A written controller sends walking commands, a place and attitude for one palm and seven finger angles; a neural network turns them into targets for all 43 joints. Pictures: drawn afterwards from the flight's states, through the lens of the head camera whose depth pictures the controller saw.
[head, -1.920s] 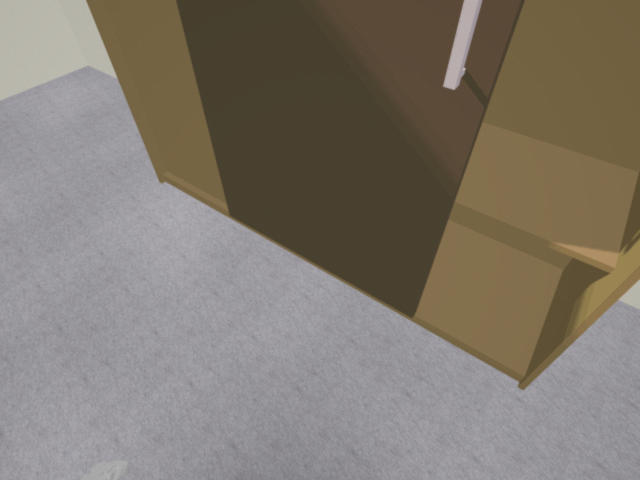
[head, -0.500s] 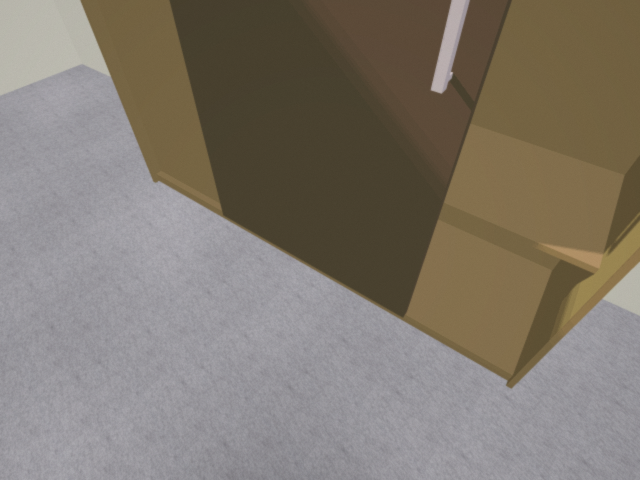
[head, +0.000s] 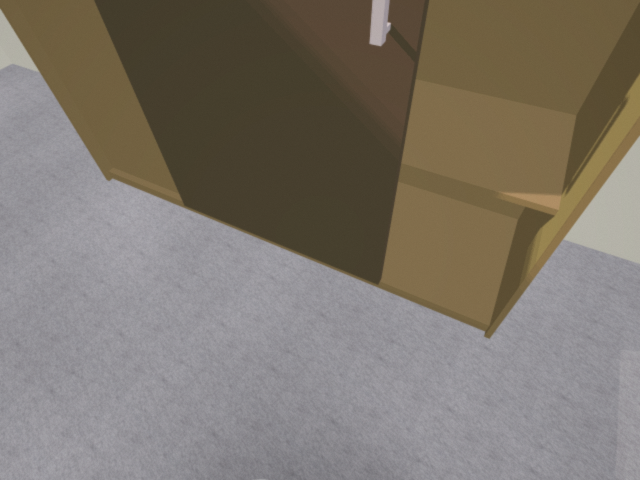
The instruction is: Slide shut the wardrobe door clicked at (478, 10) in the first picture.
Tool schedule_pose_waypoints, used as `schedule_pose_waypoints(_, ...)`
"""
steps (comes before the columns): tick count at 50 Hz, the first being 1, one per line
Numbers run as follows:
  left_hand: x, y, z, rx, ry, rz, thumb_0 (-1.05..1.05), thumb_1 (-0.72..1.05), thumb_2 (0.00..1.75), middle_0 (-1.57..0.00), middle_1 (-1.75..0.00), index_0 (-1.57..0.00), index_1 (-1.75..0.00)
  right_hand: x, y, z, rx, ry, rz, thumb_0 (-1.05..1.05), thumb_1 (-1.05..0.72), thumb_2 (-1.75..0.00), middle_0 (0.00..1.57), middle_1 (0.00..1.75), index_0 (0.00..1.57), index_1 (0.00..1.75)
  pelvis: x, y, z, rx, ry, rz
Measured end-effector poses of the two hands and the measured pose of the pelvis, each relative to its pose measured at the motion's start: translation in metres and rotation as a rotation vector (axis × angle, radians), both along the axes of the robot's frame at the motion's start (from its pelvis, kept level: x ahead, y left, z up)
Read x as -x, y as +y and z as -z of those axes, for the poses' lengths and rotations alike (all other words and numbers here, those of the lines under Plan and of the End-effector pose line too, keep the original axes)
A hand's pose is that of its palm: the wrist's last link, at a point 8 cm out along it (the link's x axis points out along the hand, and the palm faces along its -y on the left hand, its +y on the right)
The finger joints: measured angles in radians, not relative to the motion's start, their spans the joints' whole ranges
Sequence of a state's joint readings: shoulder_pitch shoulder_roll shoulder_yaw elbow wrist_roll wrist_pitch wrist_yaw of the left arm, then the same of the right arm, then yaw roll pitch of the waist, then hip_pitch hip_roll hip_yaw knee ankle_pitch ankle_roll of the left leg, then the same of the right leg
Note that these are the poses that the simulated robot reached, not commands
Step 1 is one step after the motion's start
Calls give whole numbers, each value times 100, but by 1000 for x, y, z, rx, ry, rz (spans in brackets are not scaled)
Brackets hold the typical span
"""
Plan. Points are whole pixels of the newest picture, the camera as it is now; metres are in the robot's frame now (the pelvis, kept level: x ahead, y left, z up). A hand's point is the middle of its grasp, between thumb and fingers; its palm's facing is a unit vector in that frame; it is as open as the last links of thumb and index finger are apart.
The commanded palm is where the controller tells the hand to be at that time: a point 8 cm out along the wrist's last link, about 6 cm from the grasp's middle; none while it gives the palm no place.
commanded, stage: turn to face it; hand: left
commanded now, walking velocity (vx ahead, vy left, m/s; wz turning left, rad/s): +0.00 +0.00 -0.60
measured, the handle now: out of the picture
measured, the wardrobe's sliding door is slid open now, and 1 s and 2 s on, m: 0.38 0.38 0.38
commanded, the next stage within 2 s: take the last steps up to it in 0.54 s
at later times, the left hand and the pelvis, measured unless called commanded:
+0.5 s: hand out of the picture +0.10 +0.26 -0.15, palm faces -0.19 -0.95 -0.24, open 7.4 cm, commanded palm none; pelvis -0.03 +0.06 +0.02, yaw -16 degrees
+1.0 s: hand out of the picture +0.10 +0.23 -0.16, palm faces -0.33 -0.92 -0.19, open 7.3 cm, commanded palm none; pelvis +0.02 +0.06 +0.02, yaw -22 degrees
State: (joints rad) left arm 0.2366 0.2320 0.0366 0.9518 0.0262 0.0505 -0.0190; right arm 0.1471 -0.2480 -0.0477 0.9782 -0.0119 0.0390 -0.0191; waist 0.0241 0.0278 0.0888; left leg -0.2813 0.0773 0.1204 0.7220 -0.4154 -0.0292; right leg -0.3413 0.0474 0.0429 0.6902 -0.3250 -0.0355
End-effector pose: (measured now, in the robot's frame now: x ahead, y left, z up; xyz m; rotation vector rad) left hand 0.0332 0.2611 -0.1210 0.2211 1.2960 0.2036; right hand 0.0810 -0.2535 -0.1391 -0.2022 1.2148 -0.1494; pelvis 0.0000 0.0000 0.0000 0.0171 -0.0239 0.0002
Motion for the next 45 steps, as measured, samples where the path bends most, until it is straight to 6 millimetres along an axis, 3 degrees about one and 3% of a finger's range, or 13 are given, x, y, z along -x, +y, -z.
schedule_pose_waypoints(6,10,-20,-6,36,23,14,1,90,90,-20,-30,-20,-30,16,-1,-10,-4,16,52,0,-91,-90,20,30,20,30,8,1,-11,-2,22,55)
schedule_pose_waypoints(12,3,-9,-7,50,34,75,1,90,90,-21,-30,-20,-30,24,5,-27,19,-49,126,0,-91,-90,20,30,20,30,15,15,-18,-8,42,134)
schedule_pose_waypoints(18,-25,26,4,50,-7,149,1,90,90,-21,-30,-20,-30,44,22,-38,77,-117,194,0,-91,-90,20,30,20,30,22,43,-11,15,55,200)
schedule_pose_waypoints(26,-77,49,-9,48,-87,264,1,91,90,-20,-30,-20,-30,112,52,-50,94,-27,287,0,-91,-90,20,30,20,30,26,63,-22,42,37,287)
schedule_pose_waypoints(31,-97,36,-12,51,-76,351,1,91,90,-20,-30,-19,-30,151,68,-42,62,27,374,0,-91,-90,20,30,20,30,25,66,-23,46,35,340)
schedule_pose_waypoints(39,-114,-19,-7,78,-127,464,1,91,90,-20,-30,-19,-30,223,83,-9,-30,177,492,0,-91,-90,20,30,20,30,26,52,-9,39,30,391)
schedule_pose_waypoints(43,-99,-26,-8,109,-109,441,1,90,90,-20,-30,-20,-30,227,88,-13,-56,219,504,0,-91,-90,20,30,20,30,13,51,-16,36,19,396)
schedule_pose_waypoints(45,-93,-17,-7,96,-83,413,0,93,90,-20,-30,-20,-30,218,88,-17,-58,207,507,0,-91,-90,20,30,20,30,5,51,-18,34,15,393)
